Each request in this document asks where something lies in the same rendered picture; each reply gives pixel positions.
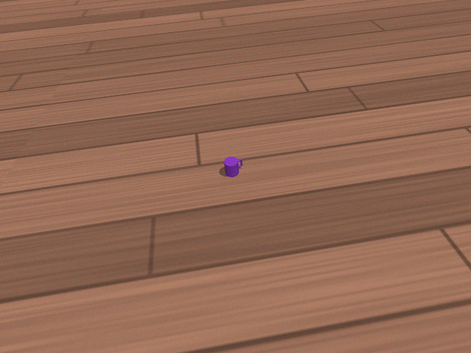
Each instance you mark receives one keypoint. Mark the mug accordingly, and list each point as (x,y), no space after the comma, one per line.
(231,166)

